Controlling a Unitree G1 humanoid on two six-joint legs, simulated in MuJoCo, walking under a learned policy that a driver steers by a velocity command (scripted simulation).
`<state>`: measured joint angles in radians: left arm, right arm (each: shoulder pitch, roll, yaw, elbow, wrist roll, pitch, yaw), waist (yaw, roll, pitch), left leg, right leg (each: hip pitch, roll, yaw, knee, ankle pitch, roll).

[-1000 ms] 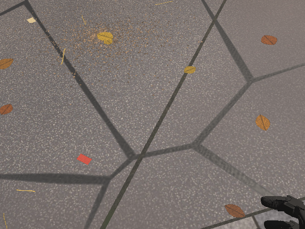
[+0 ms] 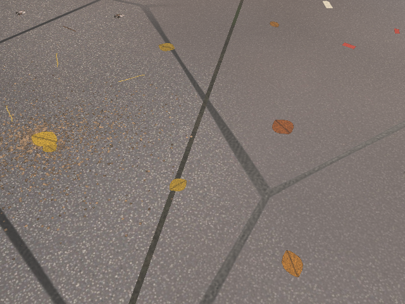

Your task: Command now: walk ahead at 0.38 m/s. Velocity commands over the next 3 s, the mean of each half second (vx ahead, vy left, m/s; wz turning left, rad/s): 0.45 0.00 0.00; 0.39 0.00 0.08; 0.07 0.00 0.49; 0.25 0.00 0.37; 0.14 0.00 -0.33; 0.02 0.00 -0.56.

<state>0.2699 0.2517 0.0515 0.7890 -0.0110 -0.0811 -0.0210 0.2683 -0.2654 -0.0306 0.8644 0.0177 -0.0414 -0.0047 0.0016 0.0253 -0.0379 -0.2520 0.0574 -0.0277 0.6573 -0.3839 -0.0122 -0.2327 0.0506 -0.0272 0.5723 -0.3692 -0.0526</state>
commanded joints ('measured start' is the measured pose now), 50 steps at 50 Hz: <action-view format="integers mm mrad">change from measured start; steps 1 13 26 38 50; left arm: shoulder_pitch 263 149 91 -281 -78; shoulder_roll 203 203 110 62 137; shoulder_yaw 64 45 21 -1 23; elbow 3 22 -23 -115 -87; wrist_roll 1 -15 -4 2 17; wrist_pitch -15 -7 8 -11 26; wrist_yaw -4 36 37 8 31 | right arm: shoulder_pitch -210 -326 -87 103 74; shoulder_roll -108 -78 -100 -172 -156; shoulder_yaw -17 -2 -36 -49 -49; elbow -158 -233 -114 -22 -72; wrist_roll -10 9 -29 -7 18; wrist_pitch -63 -53 -68 -42 16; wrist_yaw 3 61 38 4 -17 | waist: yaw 140 34 28 -89 37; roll -249 -137 74 0 -121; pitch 2 119 3 117 -185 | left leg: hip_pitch -589 -253 14 157 -432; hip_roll -72 -26 158 133 -8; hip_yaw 18 63 -265 -50 -48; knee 434 -80 -516 -531 595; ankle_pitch -144 414 101 352 -197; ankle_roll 24 30 244 214 -37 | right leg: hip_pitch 488 155 -330 -437 297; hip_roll -376 -262 -202 -157 -404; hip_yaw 603 128 122 47 273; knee -268 -480 601 22 -170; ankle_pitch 437 410 114 503 709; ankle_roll -277 -121 12 68 -193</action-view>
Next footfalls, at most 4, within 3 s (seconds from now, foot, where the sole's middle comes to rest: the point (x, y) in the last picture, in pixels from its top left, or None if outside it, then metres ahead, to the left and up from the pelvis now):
0.36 left None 0.35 0.16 -0.76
0.90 right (238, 273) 0.64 -0.08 -0.76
1.34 left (162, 288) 0.58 0.18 -0.76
1.82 right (218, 256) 0.70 -0.01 -0.76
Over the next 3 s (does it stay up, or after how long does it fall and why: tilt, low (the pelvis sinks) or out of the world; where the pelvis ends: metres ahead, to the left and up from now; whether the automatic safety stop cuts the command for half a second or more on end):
stays up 0.80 0.17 0.01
